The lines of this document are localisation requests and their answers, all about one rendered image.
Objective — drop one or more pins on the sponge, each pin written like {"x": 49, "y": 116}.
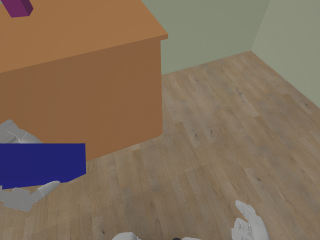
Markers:
{"x": 34, "y": 164}

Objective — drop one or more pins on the robot left hand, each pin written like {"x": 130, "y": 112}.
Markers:
{"x": 18, "y": 198}

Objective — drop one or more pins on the table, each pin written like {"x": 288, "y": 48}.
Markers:
{"x": 83, "y": 72}

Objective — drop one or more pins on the robot right hand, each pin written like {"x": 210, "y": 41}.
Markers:
{"x": 253, "y": 229}

